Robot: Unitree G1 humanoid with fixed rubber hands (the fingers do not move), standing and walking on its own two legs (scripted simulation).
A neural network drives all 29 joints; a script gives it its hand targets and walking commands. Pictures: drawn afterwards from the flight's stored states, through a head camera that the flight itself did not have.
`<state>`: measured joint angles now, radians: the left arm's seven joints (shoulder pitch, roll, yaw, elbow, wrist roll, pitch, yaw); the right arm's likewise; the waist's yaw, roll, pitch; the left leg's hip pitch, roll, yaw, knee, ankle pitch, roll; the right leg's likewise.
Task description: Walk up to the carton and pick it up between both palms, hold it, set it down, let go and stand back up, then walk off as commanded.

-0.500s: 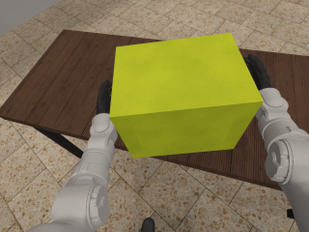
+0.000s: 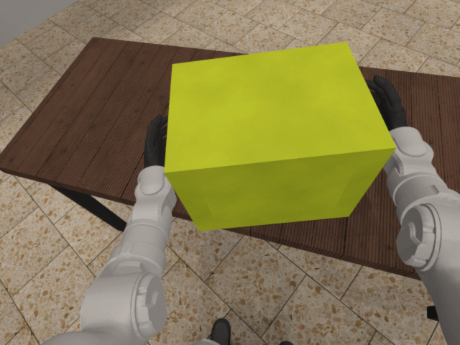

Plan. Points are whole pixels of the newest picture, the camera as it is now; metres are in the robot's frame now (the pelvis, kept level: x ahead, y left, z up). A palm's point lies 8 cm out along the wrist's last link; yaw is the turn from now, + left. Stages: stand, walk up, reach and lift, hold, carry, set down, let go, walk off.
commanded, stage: set down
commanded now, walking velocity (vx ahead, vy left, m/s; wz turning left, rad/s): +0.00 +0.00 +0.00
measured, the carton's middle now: (265, 145) +0.47 +0.04 +0.00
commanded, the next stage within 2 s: none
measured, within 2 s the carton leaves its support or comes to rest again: neither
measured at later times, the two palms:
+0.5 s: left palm (156, 158) +0.39 +0.23 +0.04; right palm (412, 123) +0.51 -0.19 +0.06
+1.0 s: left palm (149, 163) +0.37 +0.23 +0.05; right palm (419, 136) +0.48 -0.20 +0.07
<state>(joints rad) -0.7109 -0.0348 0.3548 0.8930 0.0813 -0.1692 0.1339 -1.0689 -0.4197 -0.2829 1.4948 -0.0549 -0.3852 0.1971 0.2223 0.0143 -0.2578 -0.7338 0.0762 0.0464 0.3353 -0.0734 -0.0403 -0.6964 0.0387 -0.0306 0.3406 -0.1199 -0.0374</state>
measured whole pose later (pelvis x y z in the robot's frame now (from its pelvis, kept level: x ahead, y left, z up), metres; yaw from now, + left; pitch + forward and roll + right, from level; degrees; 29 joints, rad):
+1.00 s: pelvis -0.03 +0.00 -0.01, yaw +0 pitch +26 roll -2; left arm -0.73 0.08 0.10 0.69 -0.14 0.11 0.22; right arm -0.97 -0.61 0.10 1.17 0.44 -0.05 0.23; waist 0.22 0.04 -0.22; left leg -0.83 0.09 0.01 0.49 -0.10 -0.04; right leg -0.76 0.06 -0.03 0.44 -0.12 -0.03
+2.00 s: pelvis -0.02 -0.01 +0.00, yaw +1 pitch +16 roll +0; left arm -0.26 0.06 0.11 0.39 -0.10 -0.01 0.19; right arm -0.56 -0.62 0.22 1.09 0.59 -0.37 0.26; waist 0.13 0.01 -0.10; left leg -0.60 0.08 0.01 0.47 -0.15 -0.06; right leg -0.56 0.06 0.00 0.49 -0.20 -0.05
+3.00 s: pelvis -0.01 +0.00 +0.00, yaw +0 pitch +7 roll +0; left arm 0.20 0.02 0.06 0.08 -0.04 0.00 0.24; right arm -0.11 -0.66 0.12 0.91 0.60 -0.42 0.38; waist 0.05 0.01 -0.11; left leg -0.42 0.06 0.02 0.52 -0.21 -0.04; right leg -0.38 0.05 0.04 0.53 -0.26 -0.03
